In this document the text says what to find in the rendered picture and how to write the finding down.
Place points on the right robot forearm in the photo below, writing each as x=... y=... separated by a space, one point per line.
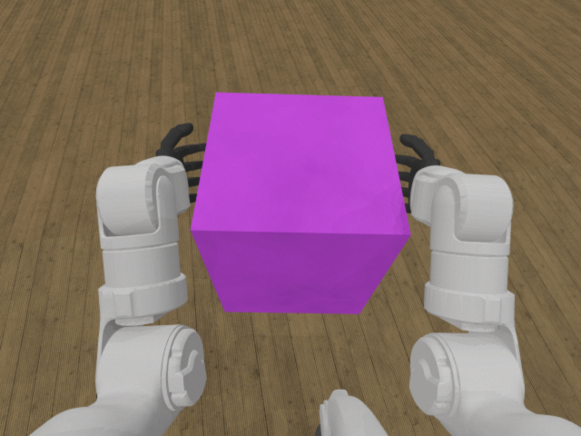
x=469 y=216

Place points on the robot right upper arm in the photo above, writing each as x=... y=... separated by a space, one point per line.
x=472 y=383

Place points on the carton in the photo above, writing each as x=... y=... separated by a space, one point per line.
x=299 y=207

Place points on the robot right thigh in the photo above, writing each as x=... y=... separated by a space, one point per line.
x=348 y=416

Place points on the robot left upper arm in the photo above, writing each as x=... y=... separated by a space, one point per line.
x=146 y=376

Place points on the left robot hand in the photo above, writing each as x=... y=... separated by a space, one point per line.
x=170 y=141

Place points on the right robot hand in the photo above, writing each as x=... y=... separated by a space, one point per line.
x=424 y=152

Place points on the right robot shin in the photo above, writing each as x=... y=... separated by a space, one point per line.
x=339 y=393

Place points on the left robot forearm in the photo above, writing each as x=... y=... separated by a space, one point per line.
x=137 y=208

